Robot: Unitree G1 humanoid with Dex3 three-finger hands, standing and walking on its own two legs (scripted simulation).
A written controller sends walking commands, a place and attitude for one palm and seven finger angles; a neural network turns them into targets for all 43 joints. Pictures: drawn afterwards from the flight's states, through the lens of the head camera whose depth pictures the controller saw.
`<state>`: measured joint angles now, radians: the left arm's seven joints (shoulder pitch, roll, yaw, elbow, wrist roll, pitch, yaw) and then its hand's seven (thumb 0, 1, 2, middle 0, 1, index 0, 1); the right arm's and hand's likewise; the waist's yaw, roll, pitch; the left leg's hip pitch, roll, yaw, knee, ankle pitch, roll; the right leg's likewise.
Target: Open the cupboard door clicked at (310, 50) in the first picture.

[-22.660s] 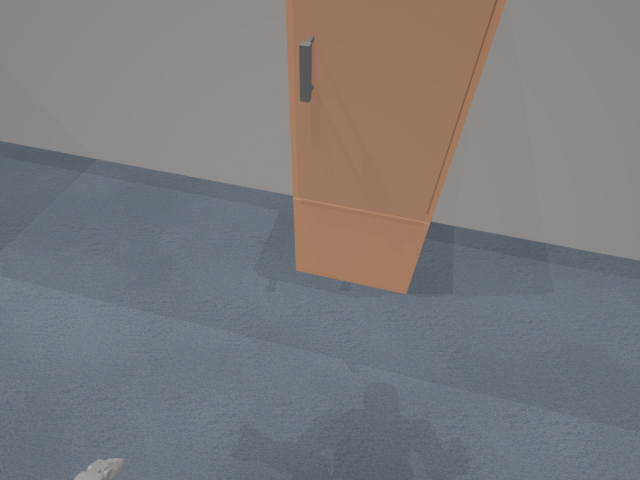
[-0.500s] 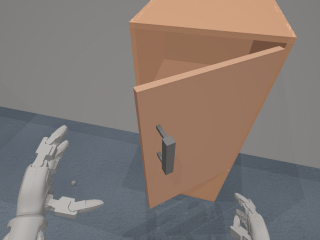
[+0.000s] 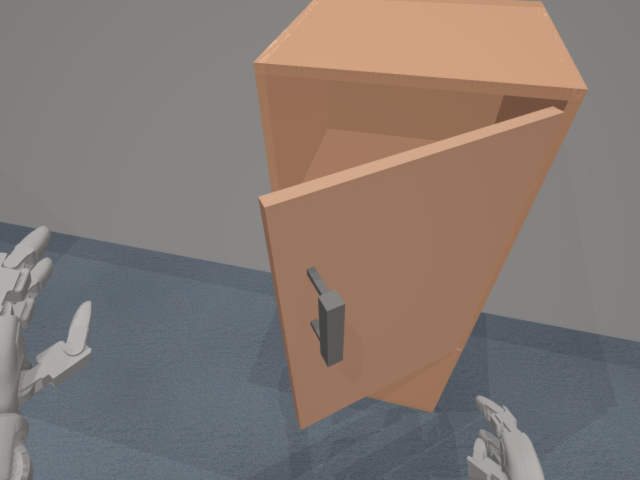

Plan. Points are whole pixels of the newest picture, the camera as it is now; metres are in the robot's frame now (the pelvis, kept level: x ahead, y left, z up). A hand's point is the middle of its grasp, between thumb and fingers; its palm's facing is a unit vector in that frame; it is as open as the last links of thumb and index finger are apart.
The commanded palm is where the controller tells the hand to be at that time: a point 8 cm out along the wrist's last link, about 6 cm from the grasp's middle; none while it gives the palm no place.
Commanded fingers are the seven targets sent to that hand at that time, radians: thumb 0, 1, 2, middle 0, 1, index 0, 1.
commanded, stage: draw the hand back to the body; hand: left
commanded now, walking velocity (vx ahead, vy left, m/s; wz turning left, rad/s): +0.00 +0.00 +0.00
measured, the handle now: (323, 317) +0.29 +0.04 +0.07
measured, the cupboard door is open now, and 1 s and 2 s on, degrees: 40 40 40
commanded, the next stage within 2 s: step back with the hand held close in 0.36 s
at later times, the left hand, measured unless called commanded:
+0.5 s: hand (78, 349) +0.18 +0.25 +0.16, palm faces +0.46 -0.79 -0.40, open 7.5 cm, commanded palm +0.13 +0.29 +0.17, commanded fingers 0.00 0.90 0.90 -0.20 -0.30 -0.20 -0.30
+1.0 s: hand (31, 400) +0.13 +0.27 +0.15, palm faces +0.40 -0.77 -0.50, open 7.4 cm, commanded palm +0.08 +0.31 +0.17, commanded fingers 0.00 0.90 0.90 -0.20 -0.30 -0.20 -0.30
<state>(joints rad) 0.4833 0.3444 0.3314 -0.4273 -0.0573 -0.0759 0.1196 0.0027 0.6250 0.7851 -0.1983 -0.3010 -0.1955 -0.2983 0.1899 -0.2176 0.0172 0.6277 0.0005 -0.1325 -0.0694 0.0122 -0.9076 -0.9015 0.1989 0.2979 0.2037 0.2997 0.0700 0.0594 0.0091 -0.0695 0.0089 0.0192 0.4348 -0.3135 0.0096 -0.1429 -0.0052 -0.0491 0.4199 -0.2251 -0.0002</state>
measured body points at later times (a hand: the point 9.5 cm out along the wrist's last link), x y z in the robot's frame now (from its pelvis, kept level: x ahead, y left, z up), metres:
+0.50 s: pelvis -0.01 -0.01 +0.00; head -0.02 -0.03 +0.45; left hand +0.15 +0.29 +0.18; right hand +0.18 -0.22 -0.09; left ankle -0.05 +0.11 -0.74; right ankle +0.00 -0.12 -0.74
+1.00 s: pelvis -0.08 +0.01 -0.01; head -0.06 +0.02 +0.44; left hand +0.11 +0.31 +0.18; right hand +0.09 -0.24 -0.08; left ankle -0.05 +0.11 -0.74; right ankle +0.00 -0.12 -0.74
